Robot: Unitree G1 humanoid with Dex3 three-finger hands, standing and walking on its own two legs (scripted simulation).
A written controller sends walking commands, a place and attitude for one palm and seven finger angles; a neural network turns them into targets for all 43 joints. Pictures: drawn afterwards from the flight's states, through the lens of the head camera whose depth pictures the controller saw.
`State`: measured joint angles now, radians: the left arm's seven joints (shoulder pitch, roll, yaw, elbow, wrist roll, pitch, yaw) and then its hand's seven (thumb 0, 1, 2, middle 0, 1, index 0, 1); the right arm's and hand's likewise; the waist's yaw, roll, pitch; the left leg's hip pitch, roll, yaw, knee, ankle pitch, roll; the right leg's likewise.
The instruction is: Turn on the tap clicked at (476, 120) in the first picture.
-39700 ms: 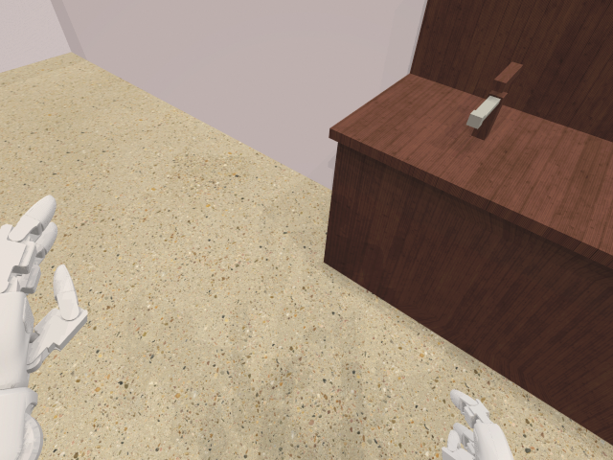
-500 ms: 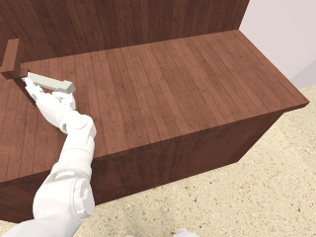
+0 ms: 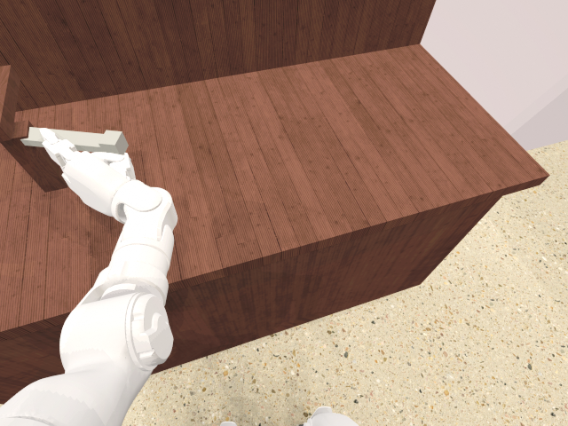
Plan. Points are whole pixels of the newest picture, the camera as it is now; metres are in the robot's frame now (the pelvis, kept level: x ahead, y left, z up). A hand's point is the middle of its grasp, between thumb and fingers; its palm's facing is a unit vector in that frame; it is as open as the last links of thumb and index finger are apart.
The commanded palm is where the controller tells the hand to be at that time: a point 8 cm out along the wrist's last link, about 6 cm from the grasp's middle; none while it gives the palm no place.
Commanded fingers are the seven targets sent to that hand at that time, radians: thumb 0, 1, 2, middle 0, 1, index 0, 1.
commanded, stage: push the lever round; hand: left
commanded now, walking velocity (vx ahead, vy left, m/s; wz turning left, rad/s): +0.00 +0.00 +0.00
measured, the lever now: (114, 144) +0.51 +0.23 +0.09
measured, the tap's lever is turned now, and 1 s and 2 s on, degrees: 66 78 78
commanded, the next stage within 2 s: lift the hand up off the lever in 0.16 s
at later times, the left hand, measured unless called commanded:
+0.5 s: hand (126, 147) +0.51 +0.22 +0.09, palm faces +0.82 -0.57 -0.10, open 7.9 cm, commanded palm +0.45 +0.23 +0.10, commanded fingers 0.00 0.90 0.90 -0.15 -0.15 -0.15 -0.15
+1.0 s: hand (120, 141) +0.50 +0.22 +0.11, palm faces +0.81 -0.58 -0.07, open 7.8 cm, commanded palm +0.44 +0.23 +0.12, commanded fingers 0.00 0.90 0.90 -0.15 -0.15 -0.15 -0.15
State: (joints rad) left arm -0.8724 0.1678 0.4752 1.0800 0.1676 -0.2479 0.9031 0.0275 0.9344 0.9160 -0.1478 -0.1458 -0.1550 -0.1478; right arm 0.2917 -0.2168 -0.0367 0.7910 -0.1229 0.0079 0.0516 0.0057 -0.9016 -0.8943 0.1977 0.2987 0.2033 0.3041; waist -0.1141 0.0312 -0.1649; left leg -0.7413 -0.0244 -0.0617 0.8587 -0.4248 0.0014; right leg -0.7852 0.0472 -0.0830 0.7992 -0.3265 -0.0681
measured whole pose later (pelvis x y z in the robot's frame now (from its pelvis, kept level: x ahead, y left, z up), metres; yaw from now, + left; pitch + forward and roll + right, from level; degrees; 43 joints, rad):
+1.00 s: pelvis +0.01 +0.01 +0.01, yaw +0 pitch +16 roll -1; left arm -0.88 0.15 0.47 1.03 0.16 -0.19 0.89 0.02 0.90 0.90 -0.15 -0.15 -0.15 -0.15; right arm 0.30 -0.22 -0.04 0.78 -0.13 0.01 0.07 0.00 -0.90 -0.89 0.20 0.30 0.20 0.30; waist -0.11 0.03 -0.16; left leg -0.66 -0.03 -0.05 0.79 -0.42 0.02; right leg -0.70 0.05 -0.07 0.73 -0.31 -0.05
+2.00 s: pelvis +0.01 +0.00 +0.02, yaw +0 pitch +12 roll +0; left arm -0.86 0.19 0.46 0.94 0.09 -0.06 0.82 0.02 0.90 0.90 -0.15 -0.15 -0.15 -0.15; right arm 0.29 -0.24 -0.03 0.78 -0.08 0.00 0.01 0.01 -0.90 -0.89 0.20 0.30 0.20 0.30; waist -0.09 0.04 -0.13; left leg -0.53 -0.02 -0.06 0.67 -0.36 0.00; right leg -0.58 0.06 -0.07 0.62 -0.26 -0.07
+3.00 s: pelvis +0.01 +0.00 +0.04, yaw -3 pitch +3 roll +0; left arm -0.46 0.18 0.26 0.47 -0.03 0.04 0.31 0.02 0.89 0.90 -0.15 -0.16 -0.16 -0.16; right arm 0.26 -0.23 0.00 0.71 0.01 0.05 -0.07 0.01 -0.90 -0.89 0.20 0.30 0.20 0.30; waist -0.03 0.04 -0.08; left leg -0.25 -0.01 0.00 0.52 -0.32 0.01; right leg -0.33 0.07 -0.01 0.50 -0.23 -0.06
